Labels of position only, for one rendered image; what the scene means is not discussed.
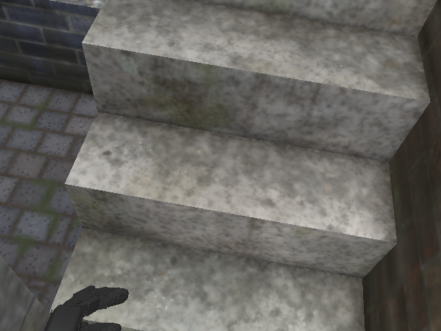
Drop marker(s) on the robot left hand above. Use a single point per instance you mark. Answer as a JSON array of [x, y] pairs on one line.
[[69, 316]]

